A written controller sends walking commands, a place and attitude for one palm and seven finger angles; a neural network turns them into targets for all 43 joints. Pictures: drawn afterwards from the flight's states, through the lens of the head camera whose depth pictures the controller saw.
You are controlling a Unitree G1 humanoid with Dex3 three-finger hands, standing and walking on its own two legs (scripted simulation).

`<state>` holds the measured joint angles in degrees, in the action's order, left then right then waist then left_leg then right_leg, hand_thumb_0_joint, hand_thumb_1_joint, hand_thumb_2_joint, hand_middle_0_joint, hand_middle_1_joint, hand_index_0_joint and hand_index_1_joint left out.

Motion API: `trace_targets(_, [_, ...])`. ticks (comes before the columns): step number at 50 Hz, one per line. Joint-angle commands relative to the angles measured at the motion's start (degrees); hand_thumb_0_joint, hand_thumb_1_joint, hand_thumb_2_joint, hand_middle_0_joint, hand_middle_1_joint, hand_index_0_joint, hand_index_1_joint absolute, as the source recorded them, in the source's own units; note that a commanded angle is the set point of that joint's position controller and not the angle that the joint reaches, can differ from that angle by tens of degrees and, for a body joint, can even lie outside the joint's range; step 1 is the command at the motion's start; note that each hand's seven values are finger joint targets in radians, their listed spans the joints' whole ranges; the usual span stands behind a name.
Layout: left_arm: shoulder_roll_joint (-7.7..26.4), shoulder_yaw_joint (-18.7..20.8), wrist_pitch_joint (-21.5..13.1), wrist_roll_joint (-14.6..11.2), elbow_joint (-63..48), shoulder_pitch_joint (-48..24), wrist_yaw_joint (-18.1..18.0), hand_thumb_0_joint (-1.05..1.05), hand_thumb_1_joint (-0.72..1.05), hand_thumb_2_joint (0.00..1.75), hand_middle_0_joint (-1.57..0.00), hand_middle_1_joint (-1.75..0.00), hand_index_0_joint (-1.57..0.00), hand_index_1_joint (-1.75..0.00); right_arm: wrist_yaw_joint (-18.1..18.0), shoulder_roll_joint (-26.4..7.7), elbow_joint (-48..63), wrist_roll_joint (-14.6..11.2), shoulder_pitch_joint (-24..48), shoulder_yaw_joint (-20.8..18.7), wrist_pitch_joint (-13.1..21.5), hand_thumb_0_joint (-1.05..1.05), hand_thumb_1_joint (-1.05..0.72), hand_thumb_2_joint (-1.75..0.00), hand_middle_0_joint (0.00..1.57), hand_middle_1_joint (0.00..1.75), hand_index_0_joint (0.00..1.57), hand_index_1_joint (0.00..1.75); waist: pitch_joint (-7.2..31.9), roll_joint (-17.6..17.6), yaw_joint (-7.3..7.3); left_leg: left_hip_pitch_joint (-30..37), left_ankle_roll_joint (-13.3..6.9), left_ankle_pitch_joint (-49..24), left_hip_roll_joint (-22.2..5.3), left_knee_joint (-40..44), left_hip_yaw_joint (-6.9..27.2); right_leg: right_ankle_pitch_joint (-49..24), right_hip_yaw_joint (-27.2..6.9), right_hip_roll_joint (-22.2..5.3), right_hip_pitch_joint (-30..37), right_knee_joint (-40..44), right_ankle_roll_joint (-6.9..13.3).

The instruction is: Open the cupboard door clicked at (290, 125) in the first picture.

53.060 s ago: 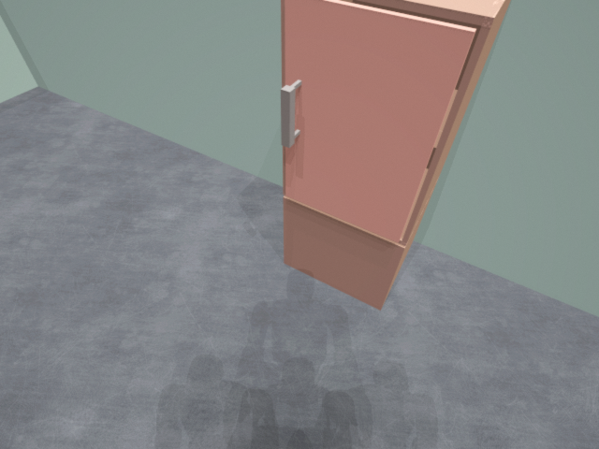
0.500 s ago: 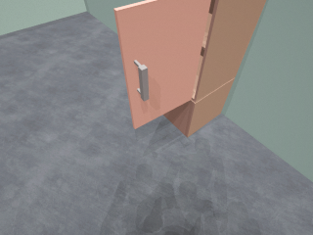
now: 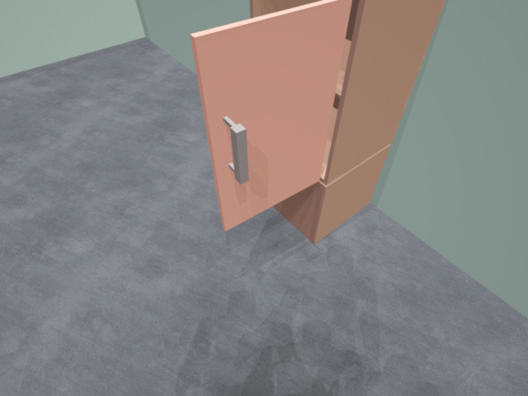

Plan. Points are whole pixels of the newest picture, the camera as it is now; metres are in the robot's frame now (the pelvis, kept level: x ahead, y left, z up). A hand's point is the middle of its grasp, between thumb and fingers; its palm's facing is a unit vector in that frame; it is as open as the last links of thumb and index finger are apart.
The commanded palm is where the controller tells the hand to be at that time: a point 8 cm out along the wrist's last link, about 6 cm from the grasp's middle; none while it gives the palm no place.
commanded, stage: let the arm hang, fingers relaxed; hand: left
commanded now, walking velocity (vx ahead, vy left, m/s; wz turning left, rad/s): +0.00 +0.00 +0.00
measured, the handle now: (235, 150) +0.64 +0.10 -0.02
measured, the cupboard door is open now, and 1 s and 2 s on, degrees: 86 86 86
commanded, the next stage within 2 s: look to check the result in 0.02 s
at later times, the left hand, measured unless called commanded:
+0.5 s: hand out of the picture +0.05 +0.21 -0.16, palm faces +0.02 -0.96 -0.28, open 7.4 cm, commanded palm none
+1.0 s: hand out of the picture +0.10 +0.23 -0.15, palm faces -0.01 -0.94 -0.33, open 7.4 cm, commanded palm none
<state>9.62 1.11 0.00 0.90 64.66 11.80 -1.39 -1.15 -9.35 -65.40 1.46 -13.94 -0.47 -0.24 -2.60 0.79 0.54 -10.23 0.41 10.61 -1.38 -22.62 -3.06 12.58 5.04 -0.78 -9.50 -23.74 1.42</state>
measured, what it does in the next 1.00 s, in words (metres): stands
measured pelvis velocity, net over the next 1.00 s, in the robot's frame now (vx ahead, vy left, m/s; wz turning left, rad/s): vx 0.03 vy -0.01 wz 0.00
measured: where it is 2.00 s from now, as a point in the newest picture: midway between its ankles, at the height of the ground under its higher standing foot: outside the picture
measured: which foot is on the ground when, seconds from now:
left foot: down 0.00-1.00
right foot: down 0.00-1.00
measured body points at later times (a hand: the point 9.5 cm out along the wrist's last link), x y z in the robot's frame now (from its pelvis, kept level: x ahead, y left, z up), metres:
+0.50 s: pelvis +0.01 -0.01 +0.00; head +0.03 -0.02 +0.45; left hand +0.05 +0.26 -0.14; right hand +0.06 -0.27 -0.15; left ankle +0.02 +0.12 -0.74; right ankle +0.01 -0.10 -0.74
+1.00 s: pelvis +0.03 -0.01 +0.01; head +0.05 -0.02 +0.45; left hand +0.10 +0.27 -0.13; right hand +0.10 -0.30 -0.14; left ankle +0.02 +0.12 -0.74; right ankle +0.01 -0.10 -0.74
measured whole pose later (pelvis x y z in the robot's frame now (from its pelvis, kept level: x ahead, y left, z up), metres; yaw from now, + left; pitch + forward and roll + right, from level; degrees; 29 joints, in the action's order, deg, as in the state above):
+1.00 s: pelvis +0.03 -0.01 +0.01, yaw +0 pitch -1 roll +0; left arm 17.1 0.9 -1.0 0.9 64.8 6.2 -0.4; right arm -0.4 -18.1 -64.8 1.2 -6.6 -0.3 0.1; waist -3.1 1.1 0.3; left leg -5.6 1.6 10.0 -2.3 -16.8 -2.8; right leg 12.0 5.3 0.5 -4.7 -17.7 2.2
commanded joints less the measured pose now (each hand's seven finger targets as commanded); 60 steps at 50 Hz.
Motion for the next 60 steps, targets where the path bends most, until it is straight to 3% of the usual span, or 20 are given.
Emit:
trace_targets(1, [8.6,1.4,-1.1,-0.3,-1.7,2.1,-0.3,0.0,0.9,0.9,-0.2,-0.3,-0.2,-0.3,-0.5,-7.2,1.6,-0.1,-1.7,-1.0,0.7,0.0,-0.9,-0.9,0.2,0.3,0.2,0.3,-0.5,0.4,-0.31,-0.3,-1.5,-3.8,-4.8,4.7,5.2,-2.7,-6.0,-6.1,-0.6,6.2,1.1])
trace_targets(32, [17.0,1.9,-2.2,-0.2,-2.6,-4.9,0.3,0.0,0.9,0.9,-0.2,-0.3,-0.2,-0.3,0.0,-16.8,3.3,-0.3,7.4,-1.6,1.1,0.0,-0.9,-0.9,0.2,0.3,0.2,0.3,3.0,-1.1,-0.39,4.3,-1.4,-8.8,-5.9,6.3,5.8,-11.1,-6.6,-7.3,3.9,8.8,1.3])
trace_targets(60, [19.1,1.7,-2.4,-0.4,-2.8,-6.5,0.3,0.0,0.9,0.9,-0.2,-0.3,-0.2,-0.3,-0.2,-18.7,3.1,-0.4,8.4,-1.4,1.4,0.0,-0.9,-0.9,0.2,0.3,0.2,0.3,4.7,-1.0,-0.3,7.2,-1.0,-13.1,-6.6,7.0,5.1,-18.3,-7.0,-7.5,6.3,8.6,1.3])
